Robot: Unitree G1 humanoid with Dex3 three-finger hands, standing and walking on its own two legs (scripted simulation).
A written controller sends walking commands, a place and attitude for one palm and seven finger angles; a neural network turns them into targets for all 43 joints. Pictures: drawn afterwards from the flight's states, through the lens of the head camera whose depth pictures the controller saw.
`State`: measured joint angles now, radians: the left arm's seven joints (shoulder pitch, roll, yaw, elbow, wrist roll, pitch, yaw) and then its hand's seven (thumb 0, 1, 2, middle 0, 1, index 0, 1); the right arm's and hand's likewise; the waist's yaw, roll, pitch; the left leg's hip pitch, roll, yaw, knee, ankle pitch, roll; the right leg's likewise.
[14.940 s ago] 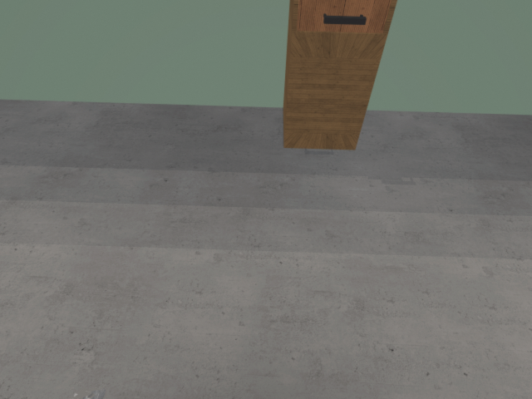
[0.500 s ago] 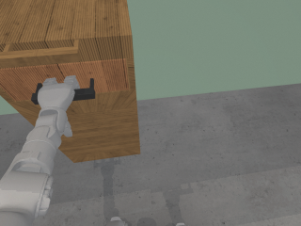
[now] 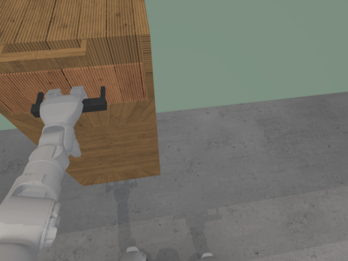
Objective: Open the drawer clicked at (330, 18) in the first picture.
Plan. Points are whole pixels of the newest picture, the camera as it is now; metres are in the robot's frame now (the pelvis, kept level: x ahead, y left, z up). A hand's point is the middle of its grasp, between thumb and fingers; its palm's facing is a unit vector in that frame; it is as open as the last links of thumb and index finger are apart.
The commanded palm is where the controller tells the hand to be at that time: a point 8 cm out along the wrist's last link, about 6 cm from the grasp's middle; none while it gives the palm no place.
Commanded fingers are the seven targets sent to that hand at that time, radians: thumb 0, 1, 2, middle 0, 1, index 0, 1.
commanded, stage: lower the fingers behind the handle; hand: left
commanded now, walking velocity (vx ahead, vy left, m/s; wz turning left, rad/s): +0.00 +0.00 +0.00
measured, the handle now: (71, 100) +0.52 +0.25 +0.02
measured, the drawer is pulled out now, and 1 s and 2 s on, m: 0.00 0.00 0.11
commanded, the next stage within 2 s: close the thumb around the handle in 0.10 s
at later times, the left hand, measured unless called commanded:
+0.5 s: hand (75, 121) +0.46 +0.24 +0.01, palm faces -0.06 -0.04 -1.00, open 11.2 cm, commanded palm +0.44 +0.23 +0.06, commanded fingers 0.00 0.40 0.68 -0.36 -1.30 -0.36 -1.30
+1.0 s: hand (77, 121) +0.46 +0.23 +0.01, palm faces -0.06 -0.03 -1.00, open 6.0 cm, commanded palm +0.44 +0.24 +0.06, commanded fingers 0.00 0.90 0.90 -0.40 -1.35 -0.40 -1.35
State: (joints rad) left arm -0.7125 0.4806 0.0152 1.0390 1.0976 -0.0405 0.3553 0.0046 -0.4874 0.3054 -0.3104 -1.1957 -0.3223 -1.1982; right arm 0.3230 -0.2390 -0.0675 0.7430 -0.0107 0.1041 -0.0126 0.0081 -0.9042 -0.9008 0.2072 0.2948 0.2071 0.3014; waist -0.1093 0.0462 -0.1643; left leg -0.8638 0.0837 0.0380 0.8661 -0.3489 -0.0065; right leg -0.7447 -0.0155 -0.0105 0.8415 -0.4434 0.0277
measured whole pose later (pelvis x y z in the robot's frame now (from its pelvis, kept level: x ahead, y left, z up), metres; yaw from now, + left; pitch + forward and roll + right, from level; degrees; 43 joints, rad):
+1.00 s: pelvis +0.01 -0.01 +0.00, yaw +0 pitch +20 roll -1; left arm -0.68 0.46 0.02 1.01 1.10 -0.04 0.37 0.00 0.66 0.79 -0.34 -1.34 -0.38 -1.32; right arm 0.32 -0.25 -0.07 0.74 -0.01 0.11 -0.02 0.01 -0.90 -0.90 0.21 0.29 0.21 0.30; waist -0.10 0.05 -0.16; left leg -0.84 0.09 0.04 0.85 -0.36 -0.02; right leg -0.73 -0.01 -0.01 0.84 -0.45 0.02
